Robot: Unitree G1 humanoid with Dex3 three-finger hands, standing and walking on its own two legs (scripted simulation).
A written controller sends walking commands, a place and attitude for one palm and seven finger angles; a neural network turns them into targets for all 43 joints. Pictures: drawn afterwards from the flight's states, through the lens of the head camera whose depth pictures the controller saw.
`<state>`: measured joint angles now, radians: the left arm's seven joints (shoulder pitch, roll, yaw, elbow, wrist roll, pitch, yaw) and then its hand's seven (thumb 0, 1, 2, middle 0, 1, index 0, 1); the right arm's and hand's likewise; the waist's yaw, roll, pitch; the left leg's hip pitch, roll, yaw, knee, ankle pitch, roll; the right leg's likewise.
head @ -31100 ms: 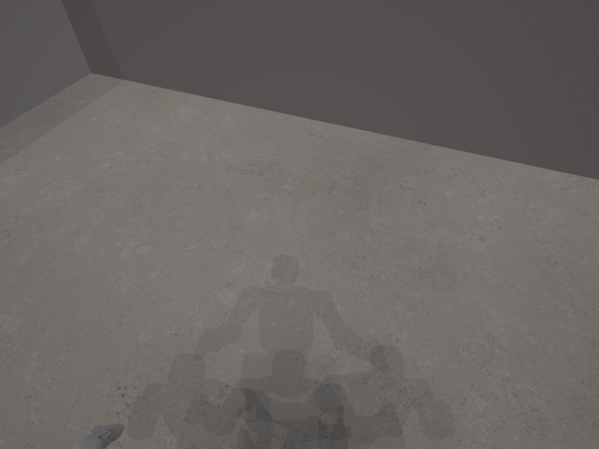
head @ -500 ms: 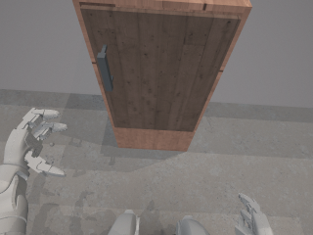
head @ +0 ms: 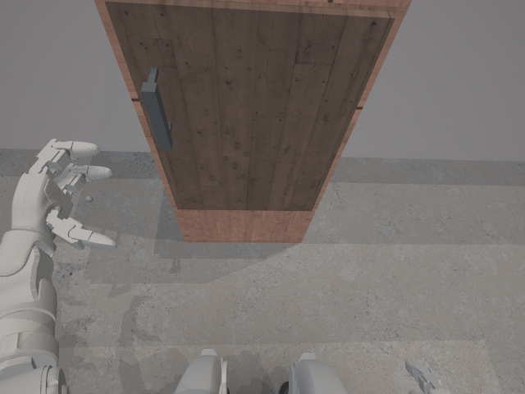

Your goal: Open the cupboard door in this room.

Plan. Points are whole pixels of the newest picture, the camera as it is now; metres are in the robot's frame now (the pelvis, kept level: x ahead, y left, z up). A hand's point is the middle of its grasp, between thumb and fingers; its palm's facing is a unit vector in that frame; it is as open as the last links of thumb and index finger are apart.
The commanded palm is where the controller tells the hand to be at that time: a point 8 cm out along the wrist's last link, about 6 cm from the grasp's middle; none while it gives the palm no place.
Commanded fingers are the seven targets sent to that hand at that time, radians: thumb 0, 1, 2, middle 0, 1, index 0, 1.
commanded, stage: move the hooked fingers beside the handle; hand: left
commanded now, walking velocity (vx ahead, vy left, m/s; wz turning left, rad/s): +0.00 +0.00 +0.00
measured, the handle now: (160, 111) +0.56 +0.19 +0.04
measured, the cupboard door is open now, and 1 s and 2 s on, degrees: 0 0 0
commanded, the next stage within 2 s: slide the fingers in behind the handle in 1.88 s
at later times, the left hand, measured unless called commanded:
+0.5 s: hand (104, 164) +0.44 +0.26 +0.04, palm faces +0.04 -1.00 -0.01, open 14.0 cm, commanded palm +0.43 +0.30 +0.04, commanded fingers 0.00 -0.50 0.30 -0.30 -1.20 -0.30 -1.20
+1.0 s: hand (118, 126) +0.52 +0.25 +0.04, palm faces +0.03 -1.00 -0.01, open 14.0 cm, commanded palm +0.50 +0.29 +0.04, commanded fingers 0.00 -0.50 0.30 -0.30 -1.20 -0.30 -1.20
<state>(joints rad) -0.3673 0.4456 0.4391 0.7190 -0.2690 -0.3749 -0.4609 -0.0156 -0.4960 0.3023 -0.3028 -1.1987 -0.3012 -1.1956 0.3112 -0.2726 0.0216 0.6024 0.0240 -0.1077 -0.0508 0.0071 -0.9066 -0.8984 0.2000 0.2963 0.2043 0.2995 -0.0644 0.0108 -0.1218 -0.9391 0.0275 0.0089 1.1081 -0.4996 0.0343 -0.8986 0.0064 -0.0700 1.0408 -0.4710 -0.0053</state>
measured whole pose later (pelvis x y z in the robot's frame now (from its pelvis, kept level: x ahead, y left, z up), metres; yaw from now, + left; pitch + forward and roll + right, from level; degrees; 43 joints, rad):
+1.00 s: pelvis -0.01 +0.00 -0.02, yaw -2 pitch +27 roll -5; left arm -0.94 0.72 0.54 1.21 -0.09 -0.37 -0.41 -0.02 -0.50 0.30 -0.30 -1.20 -0.30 -1.20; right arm 0.37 -0.28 0.06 0.61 -0.01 0.05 -0.02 0.00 -0.91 -0.90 0.20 0.30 0.20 0.30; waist -0.20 0.02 -0.11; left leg -1.16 0.06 0.00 1.21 -0.52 0.04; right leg -1.11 0.03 -0.08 1.11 -0.47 -0.01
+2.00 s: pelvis +0.00 +0.00 -0.02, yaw -2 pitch +26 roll -5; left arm -0.87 0.70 0.52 1.20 -0.11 -0.36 -0.42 -0.01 -0.50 0.30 -0.30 -1.20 -0.30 -1.20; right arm 0.37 -0.27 0.06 0.60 0.00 0.09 -0.02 0.00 -0.91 -0.90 0.20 0.30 0.20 0.30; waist -0.18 0.02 -0.11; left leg -1.12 0.06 -0.01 1.18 -0.52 0.03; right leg -1.07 0.04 -0.08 1.08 -0.47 -0.01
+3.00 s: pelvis +0.00 -0.01 -0.02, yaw -1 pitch +26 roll -4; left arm -0.89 0.50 0.36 1.14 -0.10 -0.43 -0.23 -0.02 -0.50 0.30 -0.30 -1.20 -0.30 -1.22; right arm 0.36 -0.26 0.03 0.64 -0.03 0.08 0.01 0.00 -0.91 -0.90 0.20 0.30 0.20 0.30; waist -0.17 0.03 -0.13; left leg -1.12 0.04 -0.02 1.18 -0.52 0.02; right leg -1.07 0.03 -0.09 1.10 -0.48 -0.02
